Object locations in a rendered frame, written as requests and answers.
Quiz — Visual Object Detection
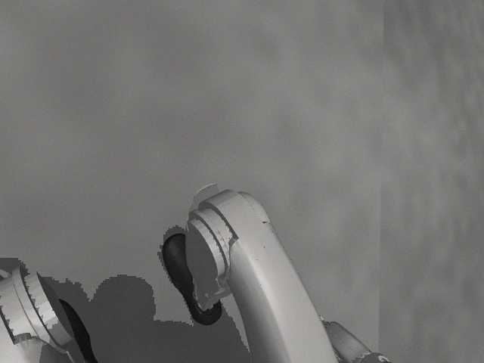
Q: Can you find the left robot foot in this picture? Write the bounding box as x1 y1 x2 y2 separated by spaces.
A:
59 299 98 363

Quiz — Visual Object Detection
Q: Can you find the right robot hand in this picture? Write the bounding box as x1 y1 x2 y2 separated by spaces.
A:
319 315 372 363

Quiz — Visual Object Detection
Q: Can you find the right robot foot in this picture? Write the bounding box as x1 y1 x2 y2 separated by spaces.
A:
163 234 222 325

